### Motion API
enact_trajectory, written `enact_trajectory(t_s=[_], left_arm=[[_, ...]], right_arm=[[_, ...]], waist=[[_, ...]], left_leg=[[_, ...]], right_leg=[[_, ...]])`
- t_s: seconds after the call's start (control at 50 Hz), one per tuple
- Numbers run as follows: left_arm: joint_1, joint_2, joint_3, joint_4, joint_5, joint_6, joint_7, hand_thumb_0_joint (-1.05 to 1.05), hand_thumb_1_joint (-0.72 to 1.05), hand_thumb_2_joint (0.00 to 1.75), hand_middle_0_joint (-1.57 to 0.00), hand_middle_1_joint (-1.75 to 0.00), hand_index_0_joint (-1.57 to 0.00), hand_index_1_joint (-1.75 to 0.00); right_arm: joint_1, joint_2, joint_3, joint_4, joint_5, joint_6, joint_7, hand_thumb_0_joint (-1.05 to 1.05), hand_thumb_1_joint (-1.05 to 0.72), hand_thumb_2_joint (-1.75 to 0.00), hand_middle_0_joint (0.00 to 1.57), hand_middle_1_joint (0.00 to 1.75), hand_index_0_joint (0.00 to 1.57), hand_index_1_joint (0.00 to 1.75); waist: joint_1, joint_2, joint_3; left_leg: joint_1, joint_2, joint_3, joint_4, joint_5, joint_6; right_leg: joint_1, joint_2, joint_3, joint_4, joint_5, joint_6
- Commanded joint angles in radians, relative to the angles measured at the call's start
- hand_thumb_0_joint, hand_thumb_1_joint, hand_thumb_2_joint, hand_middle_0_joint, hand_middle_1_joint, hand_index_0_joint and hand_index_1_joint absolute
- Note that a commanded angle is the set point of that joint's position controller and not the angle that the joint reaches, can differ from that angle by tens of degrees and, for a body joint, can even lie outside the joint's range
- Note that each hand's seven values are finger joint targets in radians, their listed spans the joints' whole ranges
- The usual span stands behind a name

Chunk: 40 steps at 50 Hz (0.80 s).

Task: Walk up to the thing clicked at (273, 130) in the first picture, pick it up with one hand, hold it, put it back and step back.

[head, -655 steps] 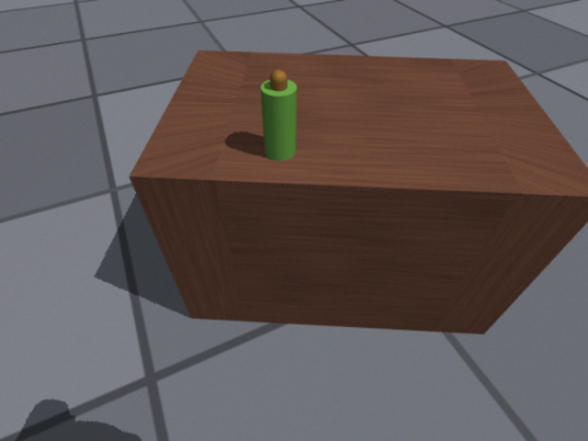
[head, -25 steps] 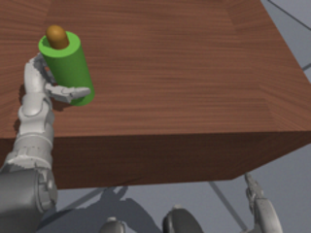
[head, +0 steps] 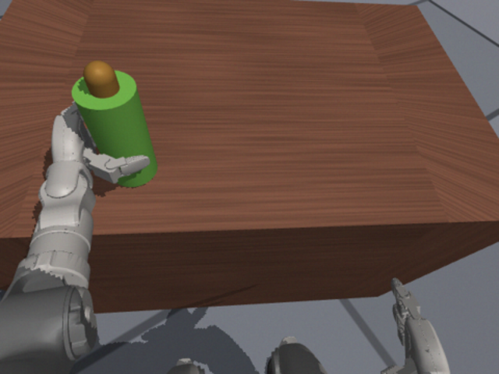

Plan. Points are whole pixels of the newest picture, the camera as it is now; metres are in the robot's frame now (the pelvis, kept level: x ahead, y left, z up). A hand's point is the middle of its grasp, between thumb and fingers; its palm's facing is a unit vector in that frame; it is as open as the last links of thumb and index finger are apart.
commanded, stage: settle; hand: left
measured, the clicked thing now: (118, 126) +0.48 +0.16 +0.10
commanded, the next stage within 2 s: lift in 0.52 s
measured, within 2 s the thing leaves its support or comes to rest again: leaves its support in 0.06 s
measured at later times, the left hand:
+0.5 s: hand (100, 123) +0.48 +0.18 +0.10, palm faces +0.10 -1.00 -0.03, open 11.1 cm
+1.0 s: hand (89, 122) +0.45 +0.18 +0.14, palm faces +0.09 -0.99 -0.05, open 11.2 cm
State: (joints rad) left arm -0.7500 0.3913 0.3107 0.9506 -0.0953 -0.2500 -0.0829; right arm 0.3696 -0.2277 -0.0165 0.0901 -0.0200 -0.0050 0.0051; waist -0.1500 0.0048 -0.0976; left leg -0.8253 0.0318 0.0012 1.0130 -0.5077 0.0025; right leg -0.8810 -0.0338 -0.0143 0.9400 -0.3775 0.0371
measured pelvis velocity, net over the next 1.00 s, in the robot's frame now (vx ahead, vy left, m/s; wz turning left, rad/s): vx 0.00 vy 0.00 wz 0.00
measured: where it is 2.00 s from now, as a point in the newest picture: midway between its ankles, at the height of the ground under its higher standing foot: outside the picture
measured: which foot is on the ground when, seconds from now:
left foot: down 0.00-1.00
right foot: down 0.00-1.00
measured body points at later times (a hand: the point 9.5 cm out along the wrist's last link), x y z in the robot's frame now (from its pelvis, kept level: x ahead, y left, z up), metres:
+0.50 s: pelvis +0.00 +0.00 +0.02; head +0.09 +0.01 +0.46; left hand +0.47 +0.24 +0.11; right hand +0.16 -0.26 -0.02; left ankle -0.02 +0.11 -0.67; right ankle +0.04 -0.15 -0.67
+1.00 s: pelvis +0.00 +0.00 +0.03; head +0.05 +0.01 +0.48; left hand +0.44 +0.23 +0.15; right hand +0.15 -0.25 -0.01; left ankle -0.02 +0.11 -0.67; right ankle +0.04 -0.15 -0.67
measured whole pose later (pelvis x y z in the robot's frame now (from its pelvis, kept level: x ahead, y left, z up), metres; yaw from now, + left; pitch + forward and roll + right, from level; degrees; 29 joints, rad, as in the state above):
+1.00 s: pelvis +0.00 +0.00 +0.03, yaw +0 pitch +11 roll -1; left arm -0.63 0.35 0.25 0.73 -0.13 -0.07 -0.07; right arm 0.36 -0.22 -0.03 0.25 0.02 -0.07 -0.05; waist -0.09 0.02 -0.10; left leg -0.59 0.03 0.01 0.84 -0.44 0.00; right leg -0.64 -0.04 -0.01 0.77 -0.32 0.04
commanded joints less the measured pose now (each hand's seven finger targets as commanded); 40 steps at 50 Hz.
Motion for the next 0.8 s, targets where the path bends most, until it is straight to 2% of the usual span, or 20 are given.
enact_trajectory(t_s=[0.0, 0.04, 0.08, 0.14, 0.18, 0.2, 0.26, 0.28, 0.3, 0.32, 0.34, 0.36, 0.38, 0.44, 0.48, 0.52, 0.54, 0.62, 0.72, 0.78], left_arm=[[-0.659, 0.285, 0.058, -0.455, -0.059, -0.127, -0.001, 0.00, -0.12, 1.33, -1.35, -1.47, -1.35, -1.51], [-0.514, 0.320, 0.110, -0.364, -0.054, -0.096, 0.008, 0.00, -0.13, 1.34, -1.32, -1.47, -1.32, -1.50], [-0.714, 0.244, 0.034, -0.566, -0.061, -0.117, 0.002, 0.00, -0.16, 1.34, -1.30, -1.46, -1.30, -1.50], [-0.540, 0.314, 0.100, -0.407, -0.060, -0.078, 0.008, 0.00, -0.17, 1.36, -1.32, -1.48, -1.32, -1.52], [-0.651, 0.258, 0.052, -0.497, -0.059, -0.092, 0.001, 0.00, -0.21, 1.39, -1.34, -1.51, -1.34, -1.55], [-0.673, 0.251, 0.034, -0.512, -0.061, -0.094, -0.003, 0.00, -0.20, 1.41, -1.35, -1.53, -1.35, -1.56], [-0.496, 0.331, 0.107, -0.309, -0.053, -0.053, -0.004, 0.00, -0.17, 1.41, -1.34, -1.53, -1.34, -1.56], [-0.606, 0.269, 0.060, -0.431, -0.062, -0.070, -0.013, 0.00, -0.16, 1.41, -1.34, -1.53, -1.34, -1.55], [-0.671, 0.245, 0.036, -0.480, -0.069, -0.077, -0.018, 0.00, -0.17, 1.43, -1.35, -1.54, -1.35, -1.57], [-0.660, 0.265, 0.042, -0.458, -0.071, -0.072, -0.020, 0.00, -0.16, 1.43, -1.37, -1.55, -1.37, -1.58], [-0.617, 0.303, 0.066, -0.416, -0.068, -0.062, -0.020, 0.00, -0.15, 1.42, -1.36, -1.55, -1.36, -1.58], [-0.581, 0.329, 0.090, -0.376, -0.063, -0.053, -0.016, 0.00, -0.15, 1.42, -1.37, -1.55, -1.37, -1.58], [-0.623, 0.277, 0.055, -0.404, -0.064, -0.058, -0.017, 0.00, -0.17, 1.43, -1.37, -1.55, -1.37, -1.58], [-0.624, 0.282, 0.066, -0.374, -0.071, -0.059, -0.019, 0.00, -0.14, 1.42, -1.34, -1.53, -1.35, -1.56], [-0.649, 0.281, 0.050, -0.379, -0.061, -0.060, -0.022, 0.00, -0.11, 1.44, -1.36, -1.55, -1.37, -1.58], [-0.616, 0.306, 0.075, -0.355, -0.062, -0.055, -0.022, 0.00, -0.13, 1.45, -1.36, -1.57, -1.37, -1.59], [-0.662, 0.272, 0.043, -0.408, -0.066, -0.057, -0.022, 0.00, -0.13, 1.44, -1.38, -1.57, -1.38, -1.59], [-0.679, 0.290, 0.053, -0.438, -0.071, -0.050, -0.016, 0.00, -0.06, 1.38, -1.36, -1.54, -1.38, -1.55], [-0.623, 0.312, 0.062, -0.490, -0.072, -0.034, -0.007, 0.00, -0.04, 1.38, -1.34, -1.53, -1.36, -1.54], [-0.609, 0.286, 0.052, -0.524, -0.077, -0.019, -0.003, 0.00, -0.03, 1.41, -1.35, -1.55, -1.37, -1.57]], right_arm=[[0.049, -0.144, -0.108, -0.124, 0.003, -0.055, -0.028, 0.00, 0.51, -0.06, 0.05, 0.05, 0.05, 0.05], [0.050, -0.150, -0.098, -0.108, 0.005, -0.051, -0.029, 0.00, 0.51, -0.06, 0.05, 0.05, 0.05, 0.05], [-0.015, -0.105, -0.064, -0.160, 0.004, -0.061, -0.026, 0.00, 0.52, -0.06, 0.05, 0.05, 0.05, 0.05], [0.015, -0.144, -0.089, -0.109, 0.008, -0.062, -0.034, 0.00, 0.51, -0.06, 0.05, 0.05, 0.05, 0.05], [-0.053, -0.084, -0.032, -0.154, 0.008, -0.064, -0.026, 0.00, 0.52, -0.06, 0.05, 0.05, 0.05, 0.05], [-0.020, -0.103, -0.060, -0.116, 0.008, -0.064, -0.031, 0.00, 0.52, -0.06, 0.05, 0.05, 0.05, 0.05], [0.001, -0.189, -0.118, -0.096, 0.008, -0.058, -0.038, 0.00, 0.53, -0.06, 0.05, 0.05, 0.05, 0.05], [-0.007, -0.114, -0.055, -0.117, 0.008, -0.059, -0.031, 0.00, 0.53, -0.06, 0.05, 0.05, 0.05, 0.05], [-0.010, -0.095, -0.049, -0.094, 0.012, -0.063, -0.030, 0.00, 0.53, -0.06, 0.05, 0.05, 0.05, 0.05], [0.007, -0.133, -0.099, -0.070, 0.015, -0.065, -0.039, 0.00, 0.52, -0.06, 0.05, 0.05, 0.05, 0.05], [0.017, -0.152, -0.107, -0.079, 0.015, -0.071, -0.040, 0.00, 0.52, -0.06, 0.05, 0.05, 0.05, 0.05], [-0.021, -0.149, -0.090, -0.111, 0.020, -0.074, -0.039, 0.00, 0.52, -0.06, 0.05, 0.05, 0.05, 0.05], [-0.023, -0.107, -0.062, -0.089, 0.020, -0.074, -0.038, 0.00, 0.53, -0.06, 0.05, 0.05, 0.05, 0.05], [-0.053, -0.141, -0.089, -0.115, 0.022, -0.086, -0.044, 0.00, 0.53, -0.06, 0.05, 0.05, 0.05, 0.05], [-0.003, -0.104, -0.058, -0.056, 0.020, -0.082, -0.041, 0.00, 0.54, -0.06, 0.05, 0.05, 0.05, 0.05], [-0.054, -0.146, -0.091, -0.106, 0.023, -0.090, -0.045, 0.00, 0.54, -0.06, 0.05, 0.05, 0.05, 0.05], [-0.032, -0.118, -0.078, -0.059, 0.023, -0.089, -0.045, 0.00, 0.54, -0.06, 0.05, 0.05, 0.05, 0.05], [-0.046, -0.119, -0.073, -0.052, 0.025, -0.100, -0.051, 0.00, 0.53, -0.06, 0.05, 0.05, 0.05, 0.05], [-0.029, -0.151, -0.101, -0.064, 0.027, -0.106, -0.060, 0.00, 0.52, -0.06, 0.05, 0.05, 0.05, 0.05], [-0.053, -0.120, -0.080, -0.058, 0.032, -0.113, -0.058, 0.00, 0.53, -0.06, 0.05, 0.05, 0.05, 0.05]], waist=[[-0.003, 0.161, -0.632], [0.015, 0.120, -0.568], [-0.001, 0.184, -0.663], [0.014, 0.138, -0.604], [0.017, 0.154, -0.636], [0.004, 0.188, -0.653], [0.018, 0.116, -0.559], [0.013, 0.148, -0.573], [0.010, 0.178, -0.602], [0.004, 0.161, -0.598], [0.001, 0.140, -0.602], [0.015, 0.106, -0.579], [0.014, 0.107, -0.558], [0.006, 0.100, -0.558], [0.016, 0.136, -0.525], [0.018, 0.109, -0.560], [0.017, 0.143, -0.540], [0.026, 0.147, -0.550], [0.043, 0.156, -0.577], [0.051, 0.154, -0.582]], left_leg=[[0.346, -0.016, -0.012, -0.122, 0.536, -0.016], [0.296, -0.020, -0.007, -0.140, 0.502, -0.009], [0.374, -0.013, -0.016, -0.135, 0.571, -0.019], [0.370, -0.009, -0.020, -0.142, 0.607, -0.019], [0.357, -0.011, -0.017, -0.150, 0.611, -0.021], [0.402, -0.009, -0.017, -0.143, 0.639, -0.022], [0.359, -0.008, -0.017, -0.170, 0.577, -0.018], [0.371, -0.008, -0.016, -0.174, 0.577, -0.021], [0.400, -0.009, -0.015, -0.170, 0.584, -0.022], [0.408, -0.012, -0.010, -0.169, 0.565, -0.018], [0.388, -0.012, -0.007, -0.171, 0.562, -0.014], [0.351, -0.017, -0.003, -0.182, 0.523, -0.008], [0.338, -0.019, 0.000, -0.188, 0.497, -0.007], [0.379, -0.015, -0.004, -0.198, 0.494, -0.010], [0.382, -0.014, -0.006, -0.206, 0.498, -0.017], [0.385, -0.014, -0.007, -0.208, 0.502, -0.015], [0.389, -0.015, -0.006, -0.217, 0.483, -0.017], [0.405, -0.016, -0.007, -0.229, 0.445, -0.018], [0.452, -0.012, -0.010, -0.232, 0.543, -0.026], [0.445, -0.012, -0.011, -0.243, 0.538, -0.026]], right_leg=[[0.375, 0.027, -0.006, -0.063, 0.440, -0.054], [0.402, 0.023, 0.003, -0.077, 0.441, -0.054], [0.402, 0.024, -0.005, -0.070, 0.474, -0.056], [0.408, 0.026, -0.007, -0.082, 0.492, -0.058], [0.447, 0.022, -0.004, -0.080, 0.522, -0.058], [0.427, 0.022, -0.006, -0.078, 0.521, -0.058], [0.423, 0.025, -0.005, -0.105, 0.473, -0.059], [0.424, 0.025, -0.007, -0.108, 0.475, -0.057], [0.422, 0.024, -0.011, -0.106, 0.464, -0.056], [0.413, 0.026, -0.008, -0.116, 0.455, -0.053], [0.442, 0.024, -0.006, -0.118, 0.478, -0.052], [0.473, 0.021, -0.002, -0.124, 0.469, -0.049], [0.470, 0.022, -0.002, -0.129, 0.458, -0.047], [0.434, 0.025, -0.008, -0.145, 0.417, -0.050], [0.413, 0.026, -0.015, -0.148, 0.400, -0.053], [0.439, 0.025, -0.010, -0.149, 0.414, -0.053], [0.427, 0.026, -0.013, -0.152, 0.393, -0.054], [0.430, 0.027, -0.014, -0.168, 0.353, -0.055], [0.458, 0.029, -0.020, -0.171, 0.410, -0.057], [0.479, 0.025, -0.020, -0.174, 0.411, -0.057]])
